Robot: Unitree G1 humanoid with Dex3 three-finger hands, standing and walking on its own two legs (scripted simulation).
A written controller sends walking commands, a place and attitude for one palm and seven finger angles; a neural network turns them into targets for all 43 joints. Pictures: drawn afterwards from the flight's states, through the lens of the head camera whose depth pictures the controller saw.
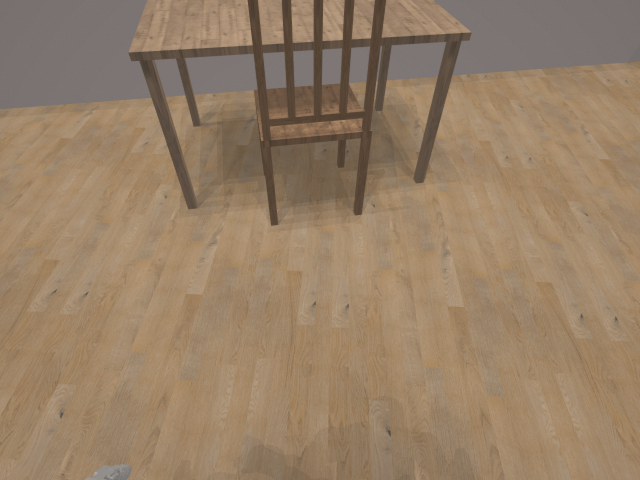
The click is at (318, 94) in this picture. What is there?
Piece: chair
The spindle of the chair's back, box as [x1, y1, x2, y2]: [314, 0, 322, 114]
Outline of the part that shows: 314,0 314,114 320,114 322,0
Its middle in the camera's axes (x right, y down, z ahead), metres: -0.01 -0.57 +1.24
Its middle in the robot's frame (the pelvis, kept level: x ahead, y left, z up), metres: +1.31 +0.07 -0.05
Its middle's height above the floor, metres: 0.72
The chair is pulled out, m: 0.00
